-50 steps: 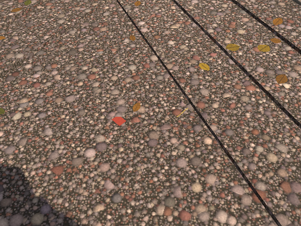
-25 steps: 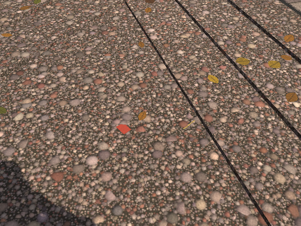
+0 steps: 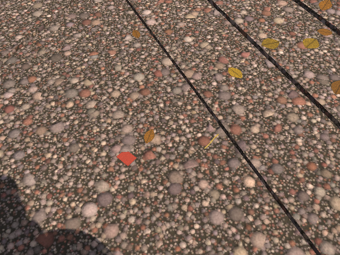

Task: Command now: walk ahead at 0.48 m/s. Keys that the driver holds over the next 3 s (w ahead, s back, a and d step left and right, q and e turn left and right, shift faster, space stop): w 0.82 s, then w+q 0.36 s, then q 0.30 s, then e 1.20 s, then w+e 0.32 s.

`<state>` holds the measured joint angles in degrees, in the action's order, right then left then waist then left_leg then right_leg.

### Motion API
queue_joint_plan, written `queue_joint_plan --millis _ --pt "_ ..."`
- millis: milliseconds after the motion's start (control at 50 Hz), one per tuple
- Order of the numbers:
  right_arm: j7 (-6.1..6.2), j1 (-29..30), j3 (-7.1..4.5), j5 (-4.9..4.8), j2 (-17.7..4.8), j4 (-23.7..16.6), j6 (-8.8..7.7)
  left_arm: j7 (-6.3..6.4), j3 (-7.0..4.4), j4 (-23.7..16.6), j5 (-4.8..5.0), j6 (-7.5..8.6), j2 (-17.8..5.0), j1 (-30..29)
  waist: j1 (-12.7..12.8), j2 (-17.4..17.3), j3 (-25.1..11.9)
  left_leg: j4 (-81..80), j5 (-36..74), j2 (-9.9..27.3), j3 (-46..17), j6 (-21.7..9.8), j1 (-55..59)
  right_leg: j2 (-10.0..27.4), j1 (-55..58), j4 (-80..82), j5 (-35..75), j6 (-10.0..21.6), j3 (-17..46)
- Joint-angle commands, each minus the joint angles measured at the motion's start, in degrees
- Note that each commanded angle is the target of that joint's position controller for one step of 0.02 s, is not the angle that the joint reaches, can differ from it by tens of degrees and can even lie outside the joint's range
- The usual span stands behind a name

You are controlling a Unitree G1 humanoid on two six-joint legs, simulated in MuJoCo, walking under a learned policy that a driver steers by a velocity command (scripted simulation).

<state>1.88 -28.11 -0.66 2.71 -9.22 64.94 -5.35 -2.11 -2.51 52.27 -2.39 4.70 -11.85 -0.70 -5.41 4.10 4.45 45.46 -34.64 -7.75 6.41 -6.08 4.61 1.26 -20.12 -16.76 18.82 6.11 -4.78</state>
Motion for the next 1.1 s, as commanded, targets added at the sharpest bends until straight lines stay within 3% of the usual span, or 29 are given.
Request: queue_joint_plan --millis 20,40,60,80,100,120,140,180,240,300,360,380,420,440,460,480,500,520,560,600,680,880,940,980,1000,1020,1040,1060,1100 --pt "-0.37 1.7 -1.91 -2.31 -6.81 -1.51 0.79 0.3 -3.35 8.57 -0.81 0.33 -9.41 29.94 14.16 5.11 -8.4 41.82 12.6 3.13 -3.16 -1.64 -23.46 7.8 32.23 -0.46 16.96 4.04 4.66" --pt "0.31 -4.46 -1.72 -4.69 -5.07 -3.16 0.16 -0.42 -2.97 8.21 -0.95 0.82 -11.12 33.42 10.14 9.05 -17.54 51.01 -7.6 3.25 -8.24 -0.85 -43.22 20.02 54.12 -21.37 42.57 8.07 16.05" --pt "1.13 -3.52 -1.94 -5.82 -7.95 -3.27 0.09 -0.14 -3.56 7.72 -0.06 0.51 -11.92 34.01 14.19 6.6 -22.92 55.13 -6.17 4.93 -10.93 0.38 -55.81 25.02 61.72 -19.64 28.83 16.71 25.68" --pt "0.98 2.18 -1.92 -3.81 -9.21 -5.29 -0.4 1.63 -3.11 6.17 -0.1 0.33 -9.7 28.51 12.66 0.32 -17.43 46.71 6.85 8.45 -12.53 0.41 -59.77 24.71 51.09 -8.97 -2.37 17.13 26.62" --pt "0.07 8.43 -2.31 -1.95 -9.64 -6.5 -0.42 2.59 -2.14 5.48 -0.4 0.5 -6.32 23.32 10.51 -1.72 -10.7 41.11 10.47 10.3 -10.55 1.42 -57.28 22.52 38.35 -1.9 -18.28 15.48 28.22" --pt "-1.19 11.0 -2.67 -0.42 -8.44 -7.09 0.46 3.05 -1.26 5.44 0.22 1.3 -4.76 20.11 6.76 -6.48 -4.85 32.71 13.36 11.64 -10.42 3.07 -51.81 20.63 25.72 1.8 -14.64 13.74 25.38" --pt "-2.37 10.01 -2.48 0.95 -6.11 -6.89 1.62 3.13 -0.9 5.87 0.87 1.76 -4.5 20.17 4.5 -7.79 -2.98 25.35 14.4 12.92 -10.49 4.42 -43.93 19.25 16.0 3.05 -11.47 13.16 23.06" --pt "-3.47 11.88 -1.56 0.71 -2.43 -8.29 2.72 2.98 -0.82 6.88 1.19 2.43 -5.12 21.31 2.8 -4.93 -0.3 16.08 19.56 13.4 -7.94 5.75 -35.59 13.87 4.59 5.38 -4.26 10.79 15.6" --pt "-3.55 16.86 -0.79 -0.71 -2.32 -10.67 2.33 1.94 -0.73 6.32 1.61 2.53 -5.32 19.96 2.89 -0.01 -0.77 -0.43 31.15 11.89 -4.03 4.03 -26.94 7.25 0.53 5.74 -0.53 6.46 6.78" --pt "-3.3 23.23 -0.96 -1.45 -4.3 -12.67 2.05 1.59 -0.73 7.32 2.51 1.88 -5.95 24.01 5.31 -0.45 -0.61 -6.61 36.26 10.78 -2.87 2.62 -28.0 8.14 8.19 6.35 -5.33 5.16 7.68" --pt "-3.21 27.01 -1.67 -1.19 -5.94 -14.55 1.58 2.01 -0.92 8.57 1.47 1.11 -6.89 26.93 6.18 -1.47 1.26 -11.0 30.23 10.2 -2.65 0.88 -31.1 10.8 17.35 3.06 -2.54 4.68 8.31" --pt "-2.98 25.0 -2.13 -1.11 -6.53 -14.02 1.27 2.22 -1.05 8.81 1.1 1.0 -7.27 26.98 5.03 -1.33 0.53 -12.7 27.53 9.03 -2.36 0.23 -28.26 10.64 19.11 -0.81 2.53 4.14 7.66" --pt "-2.41 9.62 -3.71 -0.44 -8.9 -8.83 0.22 2.38 -0.8 8.72 1.01 0.74 -6.7 26.97 -1.07 -3.55 -7.06 -17.16 26.41 7.47 -2.42 -1.86 -10.43 6.7 15.75 -19.7 4.74 2.17 4.05" --pt "-1.83 -0.21 -5.1 0.66 -14.16 -7.35 -0.22 2.29 -0.13 6.85 1.34 0.74 -4.64 27.65 -3.96 -9.73 -14.21 -19.06 22.62 20.88 -18.03 -5.08 2.1 3.15 5.68 -37.91 -13.76 0.75 1.03" --pt "-2.17 -1.52 -6.07 0.22 -18.32 -7.19 0.55 1.91 0.29 6.68 3.28 0.51 -0.39 34.4 -0.66 -21.05 -20.03 -28.52 18.15 33.39 -45.19 -13.25 12.43 -6.53 -11.65 -56.55 -51.43 -0.99 1.15" --pt "-2.46 4.19 -5.49 -1.85 -14.86 -7.93 1.37 2.14 -0.85 6.55 1.68 -0.09 -5.47 28.94 0.58 -10.35 -13.56 -30.63 9.15 30.0 -43.18 -11.14 6.88 -2.44 -17.29 -59.49 -47.35 -0.32 7.19" --pt "-2.56 10.12 -4.49 -2.06 -11.22 -9.24 1.29 1.81 -1.04 4.83 1.51 0.07 -5.31 23.29 1.91 -8.08 -5.91 -31.64 10.07 27.83 -34.41 -9.18 -1.06 -0.07 -18.85 -57.42 -41.65 -0.22 7.04" --pt "-2.76 12.89 -3.88 -1.79 -8.89 -9.41 0.81 1.63 -0.92 4.51 1.38 0.2 -4.11 21.42 3.53 -6.27 -2.69 -33.28 17.31 25.12 -28.62 -7.44 -7.1 1.86 -16.59 -53.83 -37.98 -0.5 7.15" --pt "-2.32 12.84 -2.96 -1.81 -5.99 -8.57 -0.14 1.12 -0.77 5.55 0.06 -1.07 -2.15 23.39 6.56 -7.2 -2.32 -34.89 27.93 21.3 -20.33 -5.14 -13.22 3.57 -9.94 -49.16 -35.48 -1.61 6.86" --pt "-2.13 9.67 -2.94 -1.84 -6.66 -7.45 -1.03 0.85 -0.97 5.28 0.13 -2.02 -1.72 22.92 7.35 -6.97 -3.09 -35.18 36.08 20.46 -17.26 -5.32 -13.3 3.27 -9.1 -47.6 -34.26 -2.55 5.95" --pt "-1.8 5.4 -2.95 -2.12 -7.91 -6.55 -1.13 0.54 -1.21 2.36 0.33 -2.92 -2.38 14.07 6.41 -7.18 -0.6 -38.15 36.15 19.24 -13.91 -5.25 -10.91 4.55 -16.26 -41.1 -27.49 -4.41 4.39" --pt "-1.12 -4.0 -2.33 -1.57 -7.61 -3.92 -0.73 0.48 -0.15 -4.36 1.11 -1.69 -1.82 -3.01 1.83 -8.4 2.4 -34.92 49.8 19.74 -11.73 -6.01 -0.23 1.84 -17.62 -19.02 -22.09 -3.71 0.66" --pt "-0.79 -1.46 -2.8 -1.21 -9.31 -4.42 -0.5 0.83 -0.62 -4.58 1.38 -0.64 -3.29 0.08 4.45 -8.78 0.87 -29.17 60.45 20.54 -12.65 -5.16 1.45 -0.02 -11.07 -15.11 -27.32 -1.9 0.87" --pt "-1.09 1.3 -3.01 -1.62 -9.99 -4.96 -0.33 1.69 -1.73 -0.65 1.22 0.37 -5.1 13.1 10.2 -7.4 -5.72 -15.26 68.03 17.39 -10.84 -3.23 -2.01 -3.04 6.61 -9.17 -26.23 -0.23 -0.49" --pt "-1.34 2.12 -2.64 -2.38 -8.75 -6.13 -0.44 2.42 -2.88 1.55 -0.07 1.05 -8.45 22.48 13.54 -4.72 -11.86 -2.28 55.89 14.43 -9.46 -2.11 -11.93 3.8 21.72 -8.08 -27.16 1.58 6.18" --pt "-1.66 -3.61 -1.36 -4.79 -2.26 -7.86 -0.26 2.72 -4.52 1.44 -1.72 1.03 -15.22 28.56 12.2 6.77 -21.44 19.05 23.21 6.1 -4.48 0.64 -31.32 21.89 40.12 -5.84 -32.97 7.2 29.85" --pt "-1.26 -3.42 -2.72 -3.74 -6.72 -7.52 0.29 2.22 -4.35 0.7 -0.25 -0.03 -13.48 24.8 10.88 5.18 -21.86 27.61 6.28 4.74 -8.67 -0.16 -37.73 24.79 36.46 0.81 -36.41 8.89 41.17" --pt "-1.26 1.23 -3.38 -2.84 -8.05 -8.48 0.81 2.04 -3.23 -0.55 0.55 -0.26 -9.32 18.28 8.38 0.28 -12.25 29.1 10.92 8.64 -10.09 -0.59 -40.02 22.49 27.5 2.23 -41.25 7.03 32.61" --pt "-2.01 5.44 -3.39 -2.07 -5.75 -9.49 1.3 1.95 -1.81 -0.93 0.8 0.43 -4.04 13.09 6.25 -1.26 -3.3 24.18 17.16 12.18 -9.73 -0.38 -37.83 17.26 14.52 6.55 -35.58 3.29 19.13"
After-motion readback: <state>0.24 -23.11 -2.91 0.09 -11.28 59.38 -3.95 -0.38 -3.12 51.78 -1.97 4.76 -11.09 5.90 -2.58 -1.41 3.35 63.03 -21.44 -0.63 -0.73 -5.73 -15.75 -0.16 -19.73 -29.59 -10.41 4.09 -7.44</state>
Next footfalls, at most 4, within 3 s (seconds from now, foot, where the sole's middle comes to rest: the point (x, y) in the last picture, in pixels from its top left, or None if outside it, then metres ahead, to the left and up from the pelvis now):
0.02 right None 0.15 -0.06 -0.82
0.42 left None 0.43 0.12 -0.82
1.00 right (174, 189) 0.73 -0.06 -0.82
1.48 left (125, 159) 0.91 0.15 -0.82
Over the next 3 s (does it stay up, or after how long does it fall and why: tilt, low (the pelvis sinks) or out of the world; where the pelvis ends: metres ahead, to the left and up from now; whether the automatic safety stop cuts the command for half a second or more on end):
stays up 0.81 0.01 -0.04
